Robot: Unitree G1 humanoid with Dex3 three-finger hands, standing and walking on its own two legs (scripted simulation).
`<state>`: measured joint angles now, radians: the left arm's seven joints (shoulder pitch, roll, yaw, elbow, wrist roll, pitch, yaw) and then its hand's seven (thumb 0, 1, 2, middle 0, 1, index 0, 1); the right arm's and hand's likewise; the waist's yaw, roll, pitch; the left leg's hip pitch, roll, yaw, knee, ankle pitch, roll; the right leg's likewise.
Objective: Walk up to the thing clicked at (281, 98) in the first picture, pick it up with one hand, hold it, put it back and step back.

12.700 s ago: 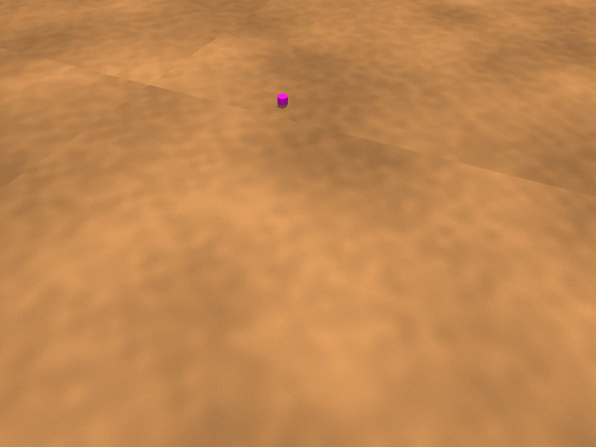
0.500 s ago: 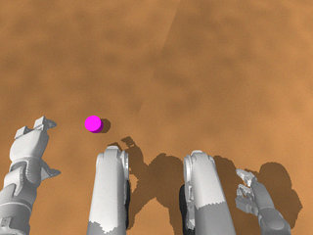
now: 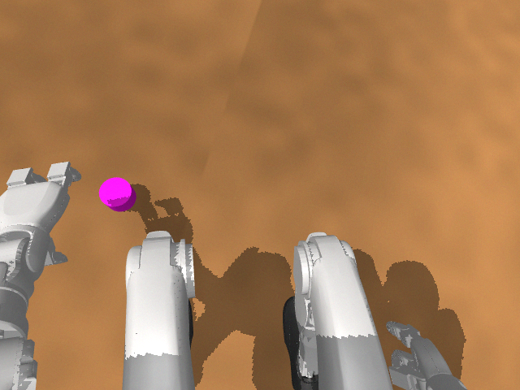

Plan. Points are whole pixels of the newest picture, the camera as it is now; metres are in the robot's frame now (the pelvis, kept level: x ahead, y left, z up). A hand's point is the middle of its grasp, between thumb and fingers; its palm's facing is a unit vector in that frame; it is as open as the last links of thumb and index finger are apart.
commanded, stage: rise first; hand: left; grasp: from above
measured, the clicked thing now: (118, 194) +0.45 +0.30 -0.34
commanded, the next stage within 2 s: approach in 0.76 s
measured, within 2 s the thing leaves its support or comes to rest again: neither
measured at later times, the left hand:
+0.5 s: hand (72, 215) +0.37 +0.33 -0.20, palm faces -0.45 -0.11 -0.89, open 14.2 cm
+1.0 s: hand (85, 208) +0.39 +0.32 -0.22, palm faces -0.47 -0.11 -0.88, open 14.1 cm
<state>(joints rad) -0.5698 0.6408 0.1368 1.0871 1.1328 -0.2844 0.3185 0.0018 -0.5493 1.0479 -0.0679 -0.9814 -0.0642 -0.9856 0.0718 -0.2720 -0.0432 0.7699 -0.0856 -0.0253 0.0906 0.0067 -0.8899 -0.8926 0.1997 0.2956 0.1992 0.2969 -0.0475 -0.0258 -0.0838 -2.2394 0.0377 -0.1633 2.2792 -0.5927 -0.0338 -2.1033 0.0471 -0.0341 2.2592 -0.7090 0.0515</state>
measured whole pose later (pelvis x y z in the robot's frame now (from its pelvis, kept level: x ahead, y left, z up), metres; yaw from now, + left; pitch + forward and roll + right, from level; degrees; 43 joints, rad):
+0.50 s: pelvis +0.01 +0.00 -0.03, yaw -1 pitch +32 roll -7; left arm -0.67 0.67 0.16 1.26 1.25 -0.32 0.44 0.00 -0.53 1.00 -0.08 -1.00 -0.08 -0.99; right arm 0.04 -0.25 -0.03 0.80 -0.14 -0.03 0.12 0.00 -0.90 -0.89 0.20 0.30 0.20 0.30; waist -0.08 -0.04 -0.07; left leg -2.31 0.04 -0.18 2.37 -0.62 -0.04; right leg -2.18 0.06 -0.03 2.35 -0.73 0.06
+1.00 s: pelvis +0.02 -0.01 -0.04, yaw -2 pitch +32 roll -6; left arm -0.74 0.71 0.15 1.38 1.26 -0.32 0.47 0.00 -0.52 0.98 -0.08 -1.01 -0.09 -0.99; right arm 0.03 -0.25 0.00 0.83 -0.18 -0.04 0.13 0.00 -0.90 -0.89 0.20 0.30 0.20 0.30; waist -0.11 -0.05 -0.04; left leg -2.34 0.04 -0.20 2.43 -0.65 -0.06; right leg -2.22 0.07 -0.05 2.40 -0.75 0.06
